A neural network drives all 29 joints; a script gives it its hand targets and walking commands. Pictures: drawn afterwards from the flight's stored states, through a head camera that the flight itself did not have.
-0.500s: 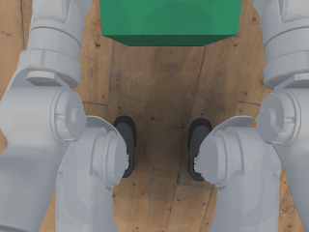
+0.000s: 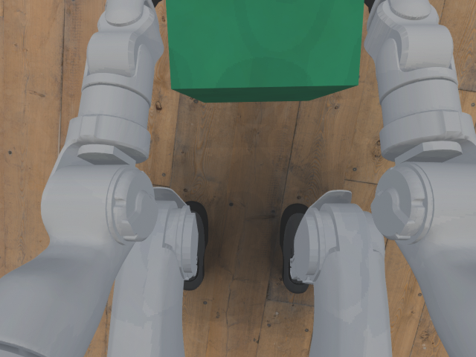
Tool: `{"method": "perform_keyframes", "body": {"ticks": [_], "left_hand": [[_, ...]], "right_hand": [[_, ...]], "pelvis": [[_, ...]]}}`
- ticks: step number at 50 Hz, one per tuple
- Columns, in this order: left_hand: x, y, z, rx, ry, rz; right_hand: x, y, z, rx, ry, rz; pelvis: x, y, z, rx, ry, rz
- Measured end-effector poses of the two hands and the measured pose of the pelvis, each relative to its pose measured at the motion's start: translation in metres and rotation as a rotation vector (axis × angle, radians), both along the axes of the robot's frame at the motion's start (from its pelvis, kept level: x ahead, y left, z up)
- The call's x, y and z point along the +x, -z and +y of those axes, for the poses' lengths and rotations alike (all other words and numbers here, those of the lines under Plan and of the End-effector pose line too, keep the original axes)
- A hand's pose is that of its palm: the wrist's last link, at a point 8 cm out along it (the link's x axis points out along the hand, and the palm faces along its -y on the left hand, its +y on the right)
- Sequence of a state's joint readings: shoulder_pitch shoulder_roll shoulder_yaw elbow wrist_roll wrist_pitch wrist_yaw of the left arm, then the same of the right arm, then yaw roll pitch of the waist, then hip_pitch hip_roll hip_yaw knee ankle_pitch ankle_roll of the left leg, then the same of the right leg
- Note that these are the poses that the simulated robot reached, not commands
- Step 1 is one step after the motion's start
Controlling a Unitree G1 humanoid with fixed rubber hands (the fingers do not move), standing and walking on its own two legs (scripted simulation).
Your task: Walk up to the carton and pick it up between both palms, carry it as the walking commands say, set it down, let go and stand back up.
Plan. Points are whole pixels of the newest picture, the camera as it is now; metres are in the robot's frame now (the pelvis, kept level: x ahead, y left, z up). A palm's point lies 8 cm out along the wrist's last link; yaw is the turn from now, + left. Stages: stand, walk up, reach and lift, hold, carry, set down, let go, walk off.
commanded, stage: reach and lift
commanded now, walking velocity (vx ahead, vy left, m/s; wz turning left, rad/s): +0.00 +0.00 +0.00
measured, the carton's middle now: (259, 19) +0.56 -0.02 -0.20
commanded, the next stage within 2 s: none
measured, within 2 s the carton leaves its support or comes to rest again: neither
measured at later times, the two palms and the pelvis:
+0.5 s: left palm out of the picture +0.56 +0.13 -0.07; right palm out of the picture +0.56 -0.16 -0.07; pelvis +0.01 +0.00 +0.04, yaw +0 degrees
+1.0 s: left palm out of the picture +0.53 +0.13 +0.01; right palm out of the picture +0.53 -0.16 +0.00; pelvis +0.00 +0.00 +0.09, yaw -1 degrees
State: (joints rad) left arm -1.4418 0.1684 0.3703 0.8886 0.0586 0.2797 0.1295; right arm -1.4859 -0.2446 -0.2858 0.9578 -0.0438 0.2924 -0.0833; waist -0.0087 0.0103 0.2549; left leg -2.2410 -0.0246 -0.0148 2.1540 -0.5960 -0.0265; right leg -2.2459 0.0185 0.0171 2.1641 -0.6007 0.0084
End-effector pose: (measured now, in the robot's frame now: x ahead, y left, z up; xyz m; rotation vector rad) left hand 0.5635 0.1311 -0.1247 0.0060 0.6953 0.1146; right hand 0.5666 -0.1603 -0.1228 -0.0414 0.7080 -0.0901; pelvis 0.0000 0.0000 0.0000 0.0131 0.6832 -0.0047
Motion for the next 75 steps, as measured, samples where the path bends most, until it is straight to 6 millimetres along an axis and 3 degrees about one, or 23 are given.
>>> {"method": "perform_keyframes", "body": {"ticks": [19,48,75], "left_hand": [[-0.004,-0.034,0.000,0.002,-0.028,-0.018],[-0.032,-0.126,0.000,-0.012,-0.040,-0.019],[-0.055,-0.210,0.004,-0.013,-0.041,-0.015]], "right_hand": [[-0.006,-0.029,0.003,0.001,0.018,-0.011],[-0.035,-0.122,0.003,0.019,0.042,-0.013],[-0.059,-0.204,0.007,0.028,0.048,-0.008]], "pelvis": [[0.003,-0.027,0.000,-0.002,0.000,0.068],[-0.003,-0.085,0.001,-0.001,0.010,0.120],[0.006,-0.144,0.000,-0.001,0.008,0.086]]}}
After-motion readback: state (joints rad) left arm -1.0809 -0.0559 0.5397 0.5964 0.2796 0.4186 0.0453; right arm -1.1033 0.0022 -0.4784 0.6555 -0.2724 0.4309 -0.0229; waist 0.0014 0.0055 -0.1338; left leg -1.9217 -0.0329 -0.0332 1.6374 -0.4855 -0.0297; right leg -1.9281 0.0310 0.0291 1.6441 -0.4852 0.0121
